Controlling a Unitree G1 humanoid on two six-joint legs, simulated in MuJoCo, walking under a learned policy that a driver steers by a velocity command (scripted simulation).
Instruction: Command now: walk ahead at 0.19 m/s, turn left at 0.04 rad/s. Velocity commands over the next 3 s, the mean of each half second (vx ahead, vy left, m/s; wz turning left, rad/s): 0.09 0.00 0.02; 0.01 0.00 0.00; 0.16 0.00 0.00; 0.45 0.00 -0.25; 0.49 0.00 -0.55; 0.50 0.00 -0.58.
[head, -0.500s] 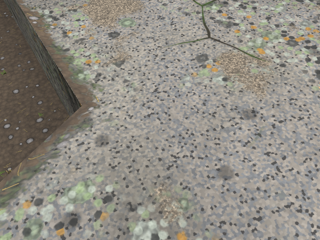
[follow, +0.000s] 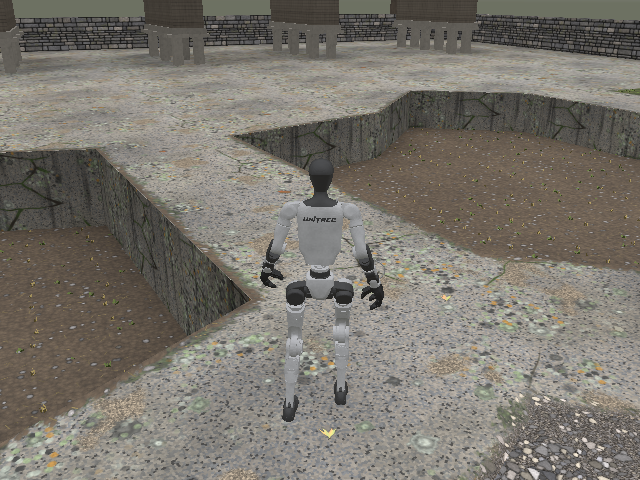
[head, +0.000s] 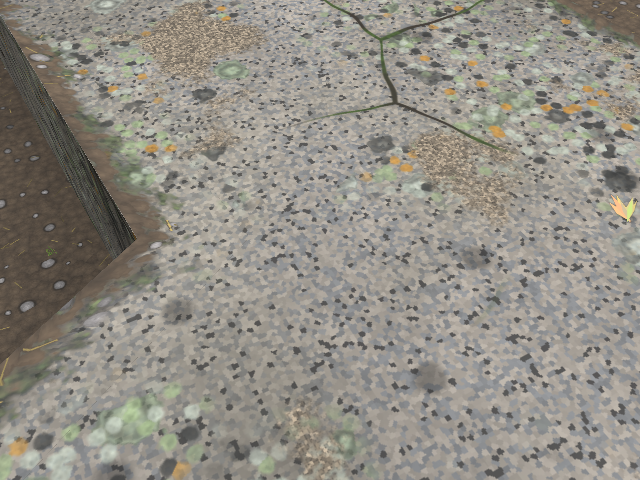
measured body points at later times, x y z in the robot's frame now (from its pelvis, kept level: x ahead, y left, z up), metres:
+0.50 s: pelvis +0.09 -0.03 +0.00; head +0.10 -0.02 +0.45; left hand +0.20 +0.23 -0.13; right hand +0.21 -0.30 -0.11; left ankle +0.10 +0.13 -0.74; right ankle +0.06 -0.11 -0.74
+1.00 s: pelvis +0.09 -0.02 +0.00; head +0.10 -0.03 +0.45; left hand +0.16 +0.25 -0.14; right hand +0.17 -0.29 -0.14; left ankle +0.10 +0.13 -0.74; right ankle +0.06 -0.11 -0.74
